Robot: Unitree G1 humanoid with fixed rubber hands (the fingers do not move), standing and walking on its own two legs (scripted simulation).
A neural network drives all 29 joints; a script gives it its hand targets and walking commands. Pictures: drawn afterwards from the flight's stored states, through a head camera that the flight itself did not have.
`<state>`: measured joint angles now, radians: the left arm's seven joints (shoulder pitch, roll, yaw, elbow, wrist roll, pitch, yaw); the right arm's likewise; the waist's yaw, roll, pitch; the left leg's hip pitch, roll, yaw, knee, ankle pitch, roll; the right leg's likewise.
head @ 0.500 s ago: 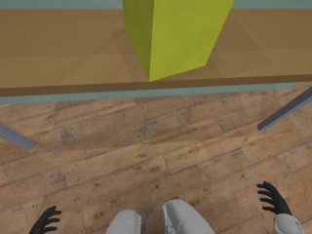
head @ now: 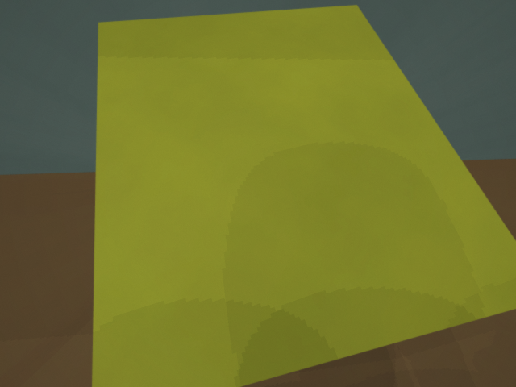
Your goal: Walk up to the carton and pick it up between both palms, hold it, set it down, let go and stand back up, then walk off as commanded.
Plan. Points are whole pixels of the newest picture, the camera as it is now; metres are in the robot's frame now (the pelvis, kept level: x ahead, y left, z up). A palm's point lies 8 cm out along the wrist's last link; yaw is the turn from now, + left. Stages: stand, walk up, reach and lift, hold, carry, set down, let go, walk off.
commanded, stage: walk off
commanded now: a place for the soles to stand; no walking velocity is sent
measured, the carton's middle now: (260, 226) +0.27 +0.04 +0.16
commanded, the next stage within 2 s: stand in 0.26 s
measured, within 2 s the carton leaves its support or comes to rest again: rests again in 0.06 s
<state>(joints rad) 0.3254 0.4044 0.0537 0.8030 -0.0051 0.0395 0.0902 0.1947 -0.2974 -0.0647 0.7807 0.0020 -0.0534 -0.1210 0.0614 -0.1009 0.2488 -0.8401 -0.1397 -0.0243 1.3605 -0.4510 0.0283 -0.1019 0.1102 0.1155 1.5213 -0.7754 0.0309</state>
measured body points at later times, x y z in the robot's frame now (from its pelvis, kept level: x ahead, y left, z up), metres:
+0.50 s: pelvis -0.02 -0.02 +0.02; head +0.00 -0.07 +0.47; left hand +0.01 +0.27 -0.08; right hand +0.13 -0.30 -0.11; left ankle +0.04 +0.09 -0.57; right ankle +0.10 -0.20 -0.59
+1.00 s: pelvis -0.10 -0.05 +0.06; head -0.11 -0.06 +0.51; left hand -0.08 +0.26 -0.06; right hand +0.00 -0.36 -0.06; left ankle -0.03 +0.10 -0.58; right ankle +0.02 -0.18 -0.59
